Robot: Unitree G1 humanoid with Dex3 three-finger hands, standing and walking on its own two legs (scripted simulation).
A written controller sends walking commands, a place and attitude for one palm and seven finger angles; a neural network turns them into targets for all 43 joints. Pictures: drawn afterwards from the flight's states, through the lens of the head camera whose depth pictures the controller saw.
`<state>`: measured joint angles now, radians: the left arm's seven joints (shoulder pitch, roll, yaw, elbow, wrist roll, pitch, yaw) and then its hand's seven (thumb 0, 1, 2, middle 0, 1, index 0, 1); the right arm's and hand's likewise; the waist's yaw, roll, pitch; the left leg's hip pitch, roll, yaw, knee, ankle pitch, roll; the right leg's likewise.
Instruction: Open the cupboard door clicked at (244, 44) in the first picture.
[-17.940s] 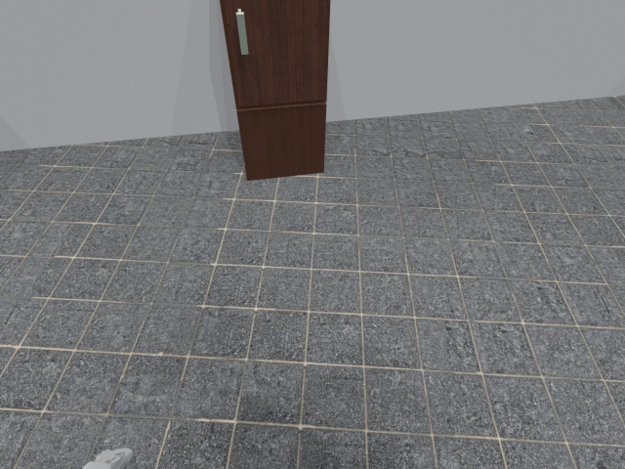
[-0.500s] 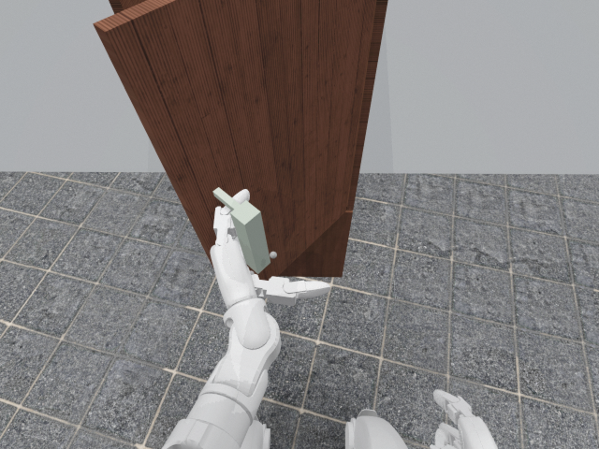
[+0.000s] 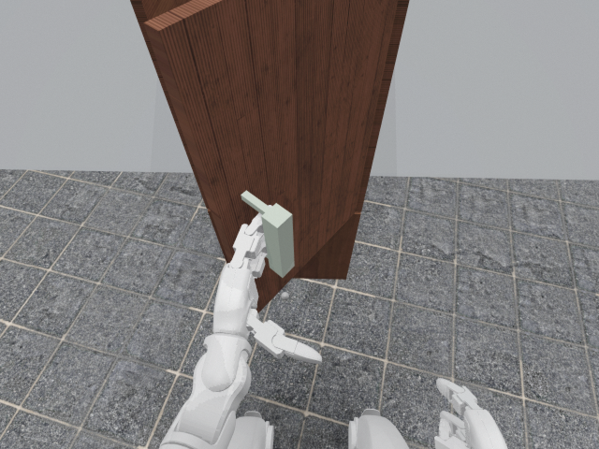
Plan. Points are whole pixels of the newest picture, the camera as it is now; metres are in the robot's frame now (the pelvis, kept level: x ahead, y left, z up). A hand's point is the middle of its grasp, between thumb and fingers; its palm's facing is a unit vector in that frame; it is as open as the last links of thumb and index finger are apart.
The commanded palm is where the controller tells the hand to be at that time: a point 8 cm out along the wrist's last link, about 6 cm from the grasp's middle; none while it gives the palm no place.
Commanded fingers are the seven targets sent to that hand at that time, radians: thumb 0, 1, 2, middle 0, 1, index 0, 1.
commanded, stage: slide the hand sideways off the handle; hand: left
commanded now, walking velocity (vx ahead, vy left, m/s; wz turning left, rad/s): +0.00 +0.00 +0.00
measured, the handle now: (267, 234) +0.39 +0.07 +0.04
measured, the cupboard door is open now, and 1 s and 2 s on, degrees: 51 51 51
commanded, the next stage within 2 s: draw the hand back to the body in 0.70 s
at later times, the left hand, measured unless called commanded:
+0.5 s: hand (246, 331) +0.26 +0.08 +0.04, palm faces -0.02 -1.00 +0.01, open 16.3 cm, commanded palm +0.23 +0.14 +0.04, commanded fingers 0.00 -0.50 0.30 -0.15 -0.30 -0.15 -0.30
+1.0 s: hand (205, 342) +0.23 +0.12 +0.08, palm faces -0.01 -1.00 -0.06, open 16.3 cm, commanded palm +0.20 +0.18 +0.08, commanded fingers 0.00 -0.50 0.30 -0.15 -0.30 -0.15 -0.30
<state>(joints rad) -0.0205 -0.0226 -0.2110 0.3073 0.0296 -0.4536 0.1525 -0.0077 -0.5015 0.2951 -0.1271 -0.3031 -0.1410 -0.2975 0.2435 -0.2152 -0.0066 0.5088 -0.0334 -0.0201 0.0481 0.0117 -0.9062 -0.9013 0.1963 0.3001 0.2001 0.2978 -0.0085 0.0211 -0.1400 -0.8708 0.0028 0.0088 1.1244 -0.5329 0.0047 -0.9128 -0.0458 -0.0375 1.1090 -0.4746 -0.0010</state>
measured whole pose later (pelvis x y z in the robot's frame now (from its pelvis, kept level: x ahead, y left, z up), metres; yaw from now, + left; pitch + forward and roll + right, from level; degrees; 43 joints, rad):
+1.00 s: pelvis +0.01 -0.01 +0.00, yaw +1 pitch +15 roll -1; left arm 0.47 0.16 -0.04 -0.24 -0.14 -0.33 -0.08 -0.01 -0.50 0.30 -0.16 -0.30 -0.16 -0.30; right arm 0.25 -0.22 0.01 0.42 0.01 -0.06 -0.04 0.01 -0.91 -0.90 0.20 0.30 0.20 0.30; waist 0.02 0.05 -0.15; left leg -0.84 0.02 -0.04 1.15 -0.58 -0.02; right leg -0.86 -0.03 -0.08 1.13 -0.52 -0.02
